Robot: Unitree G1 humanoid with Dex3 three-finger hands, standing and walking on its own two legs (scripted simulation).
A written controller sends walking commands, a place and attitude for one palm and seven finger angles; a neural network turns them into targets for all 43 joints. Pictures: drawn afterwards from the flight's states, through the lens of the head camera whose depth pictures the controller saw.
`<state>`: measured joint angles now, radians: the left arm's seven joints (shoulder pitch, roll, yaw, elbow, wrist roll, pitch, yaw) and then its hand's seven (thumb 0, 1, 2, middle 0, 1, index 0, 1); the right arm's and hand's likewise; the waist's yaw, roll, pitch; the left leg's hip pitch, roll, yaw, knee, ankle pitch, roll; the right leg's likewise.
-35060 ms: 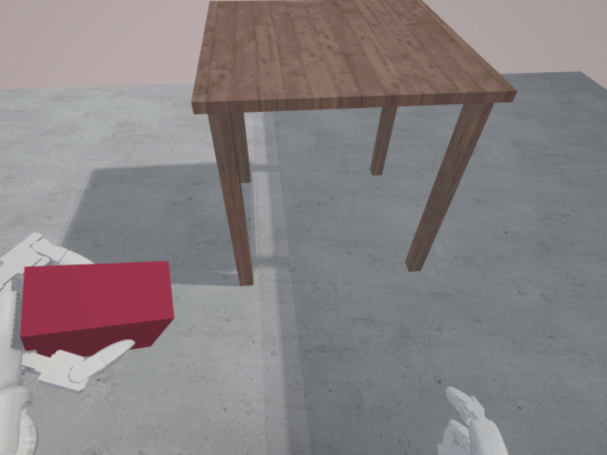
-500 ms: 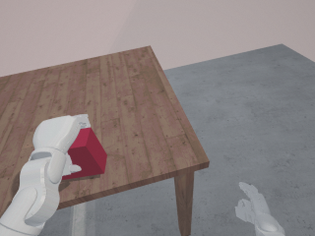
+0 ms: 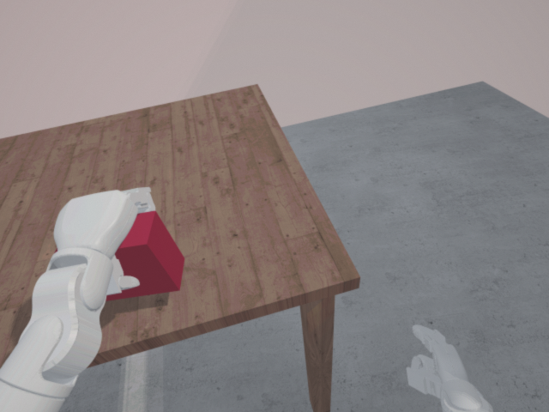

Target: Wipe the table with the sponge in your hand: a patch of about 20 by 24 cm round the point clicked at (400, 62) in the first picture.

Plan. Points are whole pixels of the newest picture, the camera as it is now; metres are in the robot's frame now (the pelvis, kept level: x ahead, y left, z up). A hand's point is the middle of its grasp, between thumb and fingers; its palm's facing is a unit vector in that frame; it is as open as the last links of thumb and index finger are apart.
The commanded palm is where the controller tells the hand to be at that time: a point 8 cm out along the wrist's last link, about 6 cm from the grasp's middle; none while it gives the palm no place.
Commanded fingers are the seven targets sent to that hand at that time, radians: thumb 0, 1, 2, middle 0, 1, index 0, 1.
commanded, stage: move the sponge above the wiping area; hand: left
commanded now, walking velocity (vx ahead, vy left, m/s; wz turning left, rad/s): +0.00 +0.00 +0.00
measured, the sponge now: (131, 265) +0.26 +0.26 +0.10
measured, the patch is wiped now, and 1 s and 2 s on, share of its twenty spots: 0.00 0.00 0.00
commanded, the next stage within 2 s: lower the sponge onto the table in 0.96 s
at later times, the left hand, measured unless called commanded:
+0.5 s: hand (106, 231) +0.26 +0.28 +0.17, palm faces +0.15 -0.04 -0.99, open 10.1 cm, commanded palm +0.23 +0.28 +0.24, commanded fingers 0.00 0.10 1.30 -1.20 -1.60 -1.20 -1.60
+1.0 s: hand (110, 209) +0.28 +0.27 +0.19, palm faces +0.23 -0.07 -0.97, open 10.1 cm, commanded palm +0.23 +0.27 +0.24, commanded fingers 0.00 0.10 1.30 -1.20 -1.60 -1.20 -1.60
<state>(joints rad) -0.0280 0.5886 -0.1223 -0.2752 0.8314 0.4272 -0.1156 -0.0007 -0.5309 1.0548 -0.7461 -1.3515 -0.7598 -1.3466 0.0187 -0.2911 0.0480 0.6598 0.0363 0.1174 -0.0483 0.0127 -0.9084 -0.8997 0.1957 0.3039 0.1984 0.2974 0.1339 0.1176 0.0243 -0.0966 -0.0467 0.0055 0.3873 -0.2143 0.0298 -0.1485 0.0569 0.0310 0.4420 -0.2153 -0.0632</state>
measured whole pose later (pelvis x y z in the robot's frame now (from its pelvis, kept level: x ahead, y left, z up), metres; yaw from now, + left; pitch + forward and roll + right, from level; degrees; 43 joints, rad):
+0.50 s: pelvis -0.01 +0.00 +0.00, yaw +0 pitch -5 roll +1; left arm -0.09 0.60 -0.09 -0.20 0.83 0.43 -0.09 0.00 -0.53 1.06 -0.75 -1.35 -0.76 -1.35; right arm 0.00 -0.28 0.06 0.68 0.04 0.11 -0.05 0.01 -0.91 -0.90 0.20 0.30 0.20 0.30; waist 0.13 0.11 0.02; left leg -0.09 -0.05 0.01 0.38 -0.20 0.03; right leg -0.14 0.06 0.03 0.43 -0.20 -0.06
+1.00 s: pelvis +0.01 +0.01 +0.00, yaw +0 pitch -4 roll +1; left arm -0.12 0.58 -0.08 -0.26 0.81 0.46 -0.08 0.00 -0.54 1.06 -0.75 -1.35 -0.76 -1.35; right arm 0.00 -0.26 0.07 0.67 0.04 0.12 -0.03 0.01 -0.91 -0.90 0.20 0.30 0.20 0.30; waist 0.13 0.12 0.01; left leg -0.08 -0.05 0.01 0.35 -0.21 0.04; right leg -0.13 0.05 0.04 0.41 -0.20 -0.05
